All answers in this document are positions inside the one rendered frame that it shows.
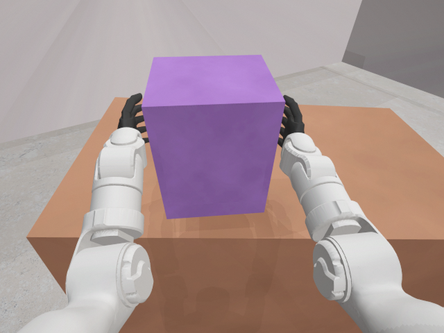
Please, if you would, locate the left robot hand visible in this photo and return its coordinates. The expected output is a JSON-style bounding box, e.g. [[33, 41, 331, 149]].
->
[[117, 93, 149, 143]]

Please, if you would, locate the right robot hand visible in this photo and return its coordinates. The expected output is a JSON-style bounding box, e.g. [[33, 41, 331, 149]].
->
[[277, 95, 305, 147]]

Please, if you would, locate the pedestal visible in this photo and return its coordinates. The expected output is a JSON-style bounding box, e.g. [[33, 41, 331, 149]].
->
[[26, 97, 444, 333]]

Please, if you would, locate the carton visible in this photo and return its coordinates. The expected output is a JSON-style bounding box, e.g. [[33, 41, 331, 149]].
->
[[142, 55, 286, 219]]

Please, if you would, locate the robot right forearm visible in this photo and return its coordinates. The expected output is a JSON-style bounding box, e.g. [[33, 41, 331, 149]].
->
[[280, 133, 402, 277]]

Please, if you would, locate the right robot upper arm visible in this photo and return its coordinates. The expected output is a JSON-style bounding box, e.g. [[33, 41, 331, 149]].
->
[[313, 232, 444, 333]]

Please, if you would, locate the robot left forearm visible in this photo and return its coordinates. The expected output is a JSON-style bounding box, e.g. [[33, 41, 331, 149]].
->
[[65, 127, 147, 299]]

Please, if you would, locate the left robot upper arm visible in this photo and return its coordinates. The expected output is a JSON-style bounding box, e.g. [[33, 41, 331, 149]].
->
[[17, 242, 153, 333]]

